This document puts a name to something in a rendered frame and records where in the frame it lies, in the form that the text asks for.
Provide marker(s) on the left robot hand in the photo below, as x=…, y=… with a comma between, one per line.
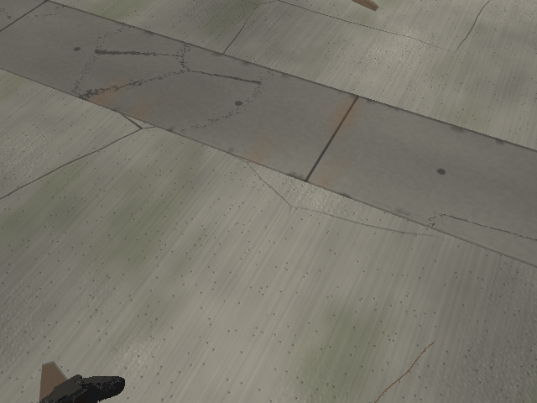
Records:
x=86, y=390

